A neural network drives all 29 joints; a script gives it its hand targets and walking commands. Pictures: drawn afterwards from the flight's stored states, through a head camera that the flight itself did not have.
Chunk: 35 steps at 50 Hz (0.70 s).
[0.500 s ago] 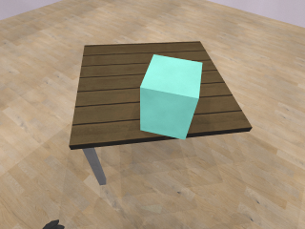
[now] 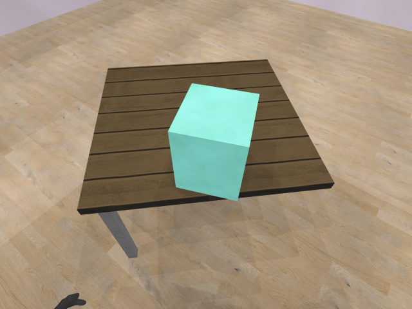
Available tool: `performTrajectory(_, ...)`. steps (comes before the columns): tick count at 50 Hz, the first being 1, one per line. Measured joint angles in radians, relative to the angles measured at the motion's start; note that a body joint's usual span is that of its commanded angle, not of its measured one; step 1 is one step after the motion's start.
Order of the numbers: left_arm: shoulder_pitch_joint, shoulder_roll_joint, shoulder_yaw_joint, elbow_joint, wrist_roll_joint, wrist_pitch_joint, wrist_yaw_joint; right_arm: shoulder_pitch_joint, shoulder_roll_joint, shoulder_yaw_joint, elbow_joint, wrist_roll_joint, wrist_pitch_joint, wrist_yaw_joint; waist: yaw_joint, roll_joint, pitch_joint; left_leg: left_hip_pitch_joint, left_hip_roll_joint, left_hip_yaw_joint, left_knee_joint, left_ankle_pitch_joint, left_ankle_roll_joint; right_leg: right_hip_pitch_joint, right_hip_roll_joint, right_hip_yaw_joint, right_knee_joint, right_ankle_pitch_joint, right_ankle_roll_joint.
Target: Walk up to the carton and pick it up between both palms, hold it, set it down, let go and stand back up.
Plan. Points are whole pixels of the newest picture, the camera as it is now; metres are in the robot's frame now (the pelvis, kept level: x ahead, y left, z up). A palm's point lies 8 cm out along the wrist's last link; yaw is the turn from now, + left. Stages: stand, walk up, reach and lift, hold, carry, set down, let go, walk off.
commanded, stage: walk up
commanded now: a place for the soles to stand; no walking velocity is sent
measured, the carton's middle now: (215, 143) +0.59 +0.01 -0.09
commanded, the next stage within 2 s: none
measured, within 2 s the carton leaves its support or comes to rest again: neither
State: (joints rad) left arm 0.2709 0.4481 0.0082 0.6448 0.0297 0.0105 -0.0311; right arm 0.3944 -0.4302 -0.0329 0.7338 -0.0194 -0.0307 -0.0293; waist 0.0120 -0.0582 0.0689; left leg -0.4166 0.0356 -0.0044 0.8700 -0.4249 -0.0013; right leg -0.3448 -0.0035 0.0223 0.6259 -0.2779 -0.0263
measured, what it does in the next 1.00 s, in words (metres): steps on the spot: left foot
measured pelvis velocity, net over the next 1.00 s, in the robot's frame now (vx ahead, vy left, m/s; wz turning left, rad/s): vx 0.02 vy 0.02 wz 0.03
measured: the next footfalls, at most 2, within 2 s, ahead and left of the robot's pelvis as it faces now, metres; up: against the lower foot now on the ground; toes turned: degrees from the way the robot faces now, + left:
left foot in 0.10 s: +0.08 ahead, +0.16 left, +0.00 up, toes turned +2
left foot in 1.72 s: +0.27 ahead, +0.12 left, +0.00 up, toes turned +2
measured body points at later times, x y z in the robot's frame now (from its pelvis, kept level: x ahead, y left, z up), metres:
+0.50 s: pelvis +0.02 +0.02 -0.01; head +0.04 +0.05 +0.44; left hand +0.12 +0.34 -0.12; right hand +0.12 -0.30 -0.08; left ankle +0.04 +0.15 -0.73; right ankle +0.04 -0.10 -0.73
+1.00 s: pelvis +0.02 +0.02 -0.01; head +0.04 +0.05 +0.44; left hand +0.12 +0.34 -0.12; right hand +0.12 -0.30 -0.09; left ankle +0.04 +0.15 -0.73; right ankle +0.04 -0.10 -0.73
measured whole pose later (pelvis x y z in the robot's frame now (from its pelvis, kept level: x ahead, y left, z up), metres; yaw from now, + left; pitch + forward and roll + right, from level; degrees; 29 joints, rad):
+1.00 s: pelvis +0.02 +0.02 -0.01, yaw +1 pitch -1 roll +0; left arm 0.27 0.45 0.01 0.66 0.03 0.02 -0.03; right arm 0.32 -0.43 0.00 0.73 -0.02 -0.05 -0.02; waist 0.01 -0.06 0.06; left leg -0.36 0.03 -0.01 0.68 -0.31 -0.01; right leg -0.34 -0.01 0.00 0.68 -0.33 -0.01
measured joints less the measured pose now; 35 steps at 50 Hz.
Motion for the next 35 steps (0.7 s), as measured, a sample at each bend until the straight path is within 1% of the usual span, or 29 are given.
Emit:
performTrajectory(2,0.000,0.000,0.000,0.000,0.000,0.000,0.000,0.000,0.000,0.001,0.000,0.000,-0.006,0.000,0.000,0.002,0.000,0.016,0.000,0.000,-0.081,0.003,0.000,0.000,0.000,-0.010,0.005,-0.007,0.000)
performTrajectory(4,0.000,0.000,0.000,0.000,0.000,0.000,0.000,0.000,0.000,0.000,-0.001,0.000,-0.019,0.000,-0.001,0.003,-0.001,0.053,-0.002,-0.001,-0.202,0.081,0.000,-0.002,0.001,-0.020,0.038,-0.030,0.004)
performTrajectory(5,-0.001,0.000,0.000,0.001,0.000,0.000,0.001,-0.002,0.000,0.000,0.000,0.000,-0.025,0.000,0.000,0.001,0.001,0.062,-0.003,-0.002,-0.225,0.140,-0.002,-0.007,-0.001,-0.022,0.067,-0.048,0.010)
performTrajectory(7,-0.001,-0.001,0.000,0.007,0.000,0.008,0.001,-0.013,0.001,0.016,0.000,0.000,-0.029,0.001,0.001,-0.008,-0.001,0.062,-0.007,-0.001,-0.195,0.147,-0.009,-0.006,-0.005,-0.022,0.098,-0.073,0.011)
performTrajectory(10,-0.001,-0.001,0.000,0.009,0.000,0.013,0.002,-0.039,0.000,0.028,0.000,0.000,-0.030,0.000,0.001,-0.009,-0.008,0.061,-0.007,-0.003,-0.186,0.121,-0.009,-0.002,-0.005,-0.022,0.084,-0.102,0.010)
performTrajectory(14,-0.001,-0.001,0.000,0.017,0.000,0.013,0.000,-0.071,0.000,0.033,0.000,0.000,-0.024,0.001,0.001,-0.009,-0.009,0.060,-0.007,-0.004,-0.186,0.120,-0.009,0.002,-0.005,-0.022,0.066,-0.053,0.009)
performTrajectory(21,-0.002,-0.001,0.000,0.018,0.000,0.013,-0.001,-0.076,0.000,0.032,0.000,0.000,-0.022,0.008,0.000,-0.007,-0.010,0.058,-0.007,-0.004,-0.186,0.112,-0.009,0.007,-0.005,-0.022,0.051,-0.053,0.009)
performTrajectory(35,-0.003,-0.001,0.000,0.019,0.000,0.013,0.001,-0.079,0.000,0.036,0.001,0.000,-0.020,0.008,0.000,-0.006,-0.010,0.057,-0.007,-0.006,-0.186,0.110,-0.009,0.009,-0.005,-0.023,0.049,-0.053,0.021)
